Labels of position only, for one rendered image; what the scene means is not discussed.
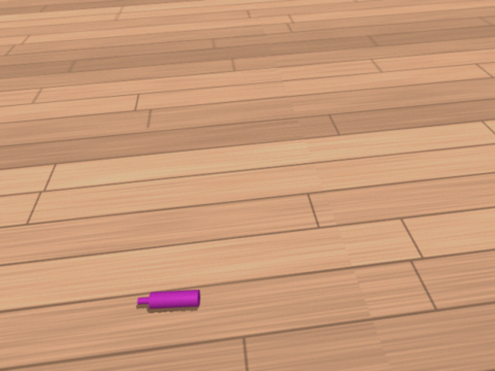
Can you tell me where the bottle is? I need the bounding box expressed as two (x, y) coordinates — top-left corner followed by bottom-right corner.
(137, 290), (200, 309)

